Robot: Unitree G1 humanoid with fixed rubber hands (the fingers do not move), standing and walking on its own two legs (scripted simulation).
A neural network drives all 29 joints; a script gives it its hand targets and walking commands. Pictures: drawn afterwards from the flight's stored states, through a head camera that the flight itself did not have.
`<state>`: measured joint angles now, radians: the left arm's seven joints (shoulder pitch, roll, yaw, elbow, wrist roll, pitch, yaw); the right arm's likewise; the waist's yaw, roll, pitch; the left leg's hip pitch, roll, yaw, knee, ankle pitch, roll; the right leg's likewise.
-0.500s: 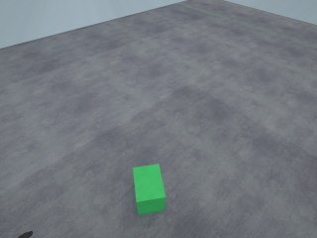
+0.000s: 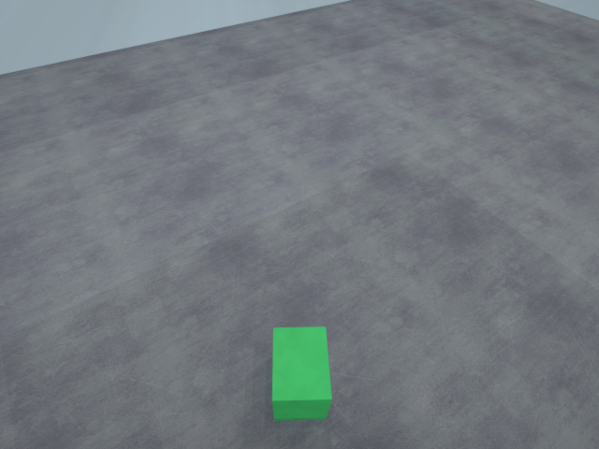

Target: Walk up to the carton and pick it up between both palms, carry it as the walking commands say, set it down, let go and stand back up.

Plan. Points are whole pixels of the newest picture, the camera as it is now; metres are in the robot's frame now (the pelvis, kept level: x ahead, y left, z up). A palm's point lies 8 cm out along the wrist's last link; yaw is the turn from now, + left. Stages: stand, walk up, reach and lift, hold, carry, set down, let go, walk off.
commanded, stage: walk up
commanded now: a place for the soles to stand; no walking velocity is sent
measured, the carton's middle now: (299, 373) +0.46 +0.00 -0.65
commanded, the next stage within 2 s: reach and lift in 1.24 s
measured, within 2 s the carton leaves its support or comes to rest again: neither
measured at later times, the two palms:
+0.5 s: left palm out of the picture +0.13 +0.32 -0.09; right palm out of the picture +0.16 -0.28 -0.09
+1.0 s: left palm out of the picture +0.08 +0.30 -0.08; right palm out of the picture +0.13 -0.29 -0.08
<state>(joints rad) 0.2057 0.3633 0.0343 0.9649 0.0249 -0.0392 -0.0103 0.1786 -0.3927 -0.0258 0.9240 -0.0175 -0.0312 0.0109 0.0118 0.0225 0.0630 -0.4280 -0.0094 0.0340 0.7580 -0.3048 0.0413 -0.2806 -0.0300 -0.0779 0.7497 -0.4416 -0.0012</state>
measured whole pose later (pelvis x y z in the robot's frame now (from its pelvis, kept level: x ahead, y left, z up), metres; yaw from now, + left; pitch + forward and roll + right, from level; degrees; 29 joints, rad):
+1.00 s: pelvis +0.01 +0.00 +0.03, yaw +3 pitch -3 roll -1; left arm 0.09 0.35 0.03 1.11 0.01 -0.02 0.00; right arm 0.07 -0.35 0.00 1.09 -0.01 -0.02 0.01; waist 0.01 0.02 0.06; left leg -0.24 -0.04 -0.01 0.43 -0.15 0.04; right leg -0.07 -0.03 -0.13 0.40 -0.28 0.00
